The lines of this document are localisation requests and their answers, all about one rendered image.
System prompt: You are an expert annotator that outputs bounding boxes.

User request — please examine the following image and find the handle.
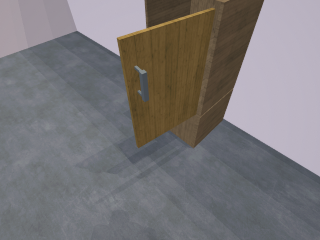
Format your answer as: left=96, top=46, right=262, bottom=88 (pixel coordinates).
left=134, top=65, right=149, bottom=102

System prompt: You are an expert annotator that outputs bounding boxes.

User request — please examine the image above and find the cupboard door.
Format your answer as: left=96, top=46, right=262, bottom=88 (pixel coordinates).
left=117, top=8, right=216, bottom=148

